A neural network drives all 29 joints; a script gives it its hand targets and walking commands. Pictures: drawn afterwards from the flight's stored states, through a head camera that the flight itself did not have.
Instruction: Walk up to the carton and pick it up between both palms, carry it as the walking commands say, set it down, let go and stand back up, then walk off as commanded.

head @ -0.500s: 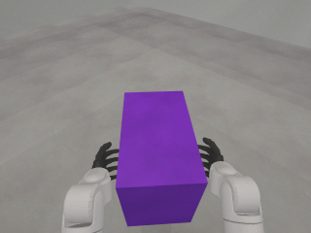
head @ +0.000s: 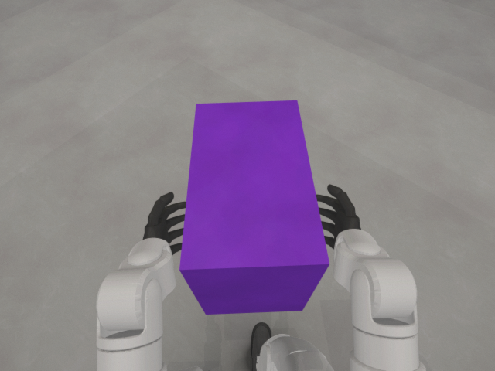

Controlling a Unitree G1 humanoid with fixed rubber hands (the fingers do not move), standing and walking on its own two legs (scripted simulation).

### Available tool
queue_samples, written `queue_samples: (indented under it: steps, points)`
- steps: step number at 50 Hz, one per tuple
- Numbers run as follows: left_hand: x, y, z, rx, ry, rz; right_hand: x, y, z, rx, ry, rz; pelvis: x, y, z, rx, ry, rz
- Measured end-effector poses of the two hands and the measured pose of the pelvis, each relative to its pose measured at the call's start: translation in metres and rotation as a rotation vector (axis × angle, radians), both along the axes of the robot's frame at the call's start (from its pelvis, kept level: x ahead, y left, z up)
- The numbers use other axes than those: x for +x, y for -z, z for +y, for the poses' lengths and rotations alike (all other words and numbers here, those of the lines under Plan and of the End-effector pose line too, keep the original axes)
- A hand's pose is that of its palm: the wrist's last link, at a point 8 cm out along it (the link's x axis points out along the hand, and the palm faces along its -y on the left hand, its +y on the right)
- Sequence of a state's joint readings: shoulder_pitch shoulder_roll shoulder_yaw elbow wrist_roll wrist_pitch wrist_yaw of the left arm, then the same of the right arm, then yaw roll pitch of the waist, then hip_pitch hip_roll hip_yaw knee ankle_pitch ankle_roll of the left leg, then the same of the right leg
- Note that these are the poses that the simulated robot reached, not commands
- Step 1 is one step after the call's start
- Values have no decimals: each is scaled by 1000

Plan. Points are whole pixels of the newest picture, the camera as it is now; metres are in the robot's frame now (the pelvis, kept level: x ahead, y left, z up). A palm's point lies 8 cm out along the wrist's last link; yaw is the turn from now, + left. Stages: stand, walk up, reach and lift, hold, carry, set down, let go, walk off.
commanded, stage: carry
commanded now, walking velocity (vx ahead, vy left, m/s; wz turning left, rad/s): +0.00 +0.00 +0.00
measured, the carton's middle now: (250, 209) +0.36 -0.02 -0.01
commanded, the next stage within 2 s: none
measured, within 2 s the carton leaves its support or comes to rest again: neither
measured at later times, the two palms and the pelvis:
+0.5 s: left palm (144, 270) +0.25 +0.13 +0.06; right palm (340, 239) +0.26 -0.14 +0.08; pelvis +0.00 -0.01 +0.00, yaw +0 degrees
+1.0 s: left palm (99, 269) +0.25 +0.18 +0.09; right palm (307, 237) +0.26 -0.09 +0.10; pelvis +0.00 +0.04 +0.00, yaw +1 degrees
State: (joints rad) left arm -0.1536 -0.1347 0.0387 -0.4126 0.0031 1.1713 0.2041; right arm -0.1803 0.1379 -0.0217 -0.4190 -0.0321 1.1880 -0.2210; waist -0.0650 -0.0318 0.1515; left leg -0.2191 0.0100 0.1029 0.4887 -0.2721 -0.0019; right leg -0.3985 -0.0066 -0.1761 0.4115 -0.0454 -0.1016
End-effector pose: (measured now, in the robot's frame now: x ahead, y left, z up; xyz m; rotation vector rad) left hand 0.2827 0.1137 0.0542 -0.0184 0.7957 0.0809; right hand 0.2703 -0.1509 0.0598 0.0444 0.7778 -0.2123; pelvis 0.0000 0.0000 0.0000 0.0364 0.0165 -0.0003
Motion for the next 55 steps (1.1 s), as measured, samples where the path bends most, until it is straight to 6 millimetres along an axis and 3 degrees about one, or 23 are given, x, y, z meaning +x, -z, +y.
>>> queue_samples:
  steps: [6,11,16,25,29,33,42,55]
  points:
    - [17,-41,-3,-13,-35,-177,29,-49,-3,-17,-35,-174,23,-1,-14,-7,-2,14]
    - [14,-64,5,45,-67,-214,38,-61,5,7,-88,-211,39,-1,-16,-21,-9,2]
    - [-1,-51,12,52,-84,-119,27,-45,13,-13,-129,-118,38,0,-15,-32,-15,-7]
    - [-35,-6,15,-31,-74,38,-10,-19,16,-67,-106,38,-3,-3,-10,-25,-7,16]
    - [-40,-6,17,-39,-62,0,-20,-19,17,-58,-78,1,-18,0,-3,-17,2,2]
    - [-40,-22,22,-13,-41,-63,-26,-28,22,-31,-55,-63,-20,0,7,-23,5,-4]
    - [-38,-44,44,24,-52,-116,-20,-44,44,-12,-77,-117,-9,1,27,-22,-2,-8]
    - [-29,-20,69,5,-84,-21,0,-27,70,-35,-115,-23,4,1,42,-31,-20,13]
